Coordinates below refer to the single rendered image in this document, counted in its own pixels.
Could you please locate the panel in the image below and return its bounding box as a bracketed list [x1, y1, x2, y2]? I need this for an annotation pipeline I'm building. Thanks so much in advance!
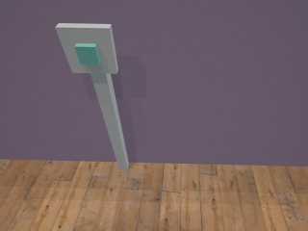
[55, 23, 129, 170]

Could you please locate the button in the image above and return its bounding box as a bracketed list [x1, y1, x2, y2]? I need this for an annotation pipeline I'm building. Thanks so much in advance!
[74, 43, 101, 65]

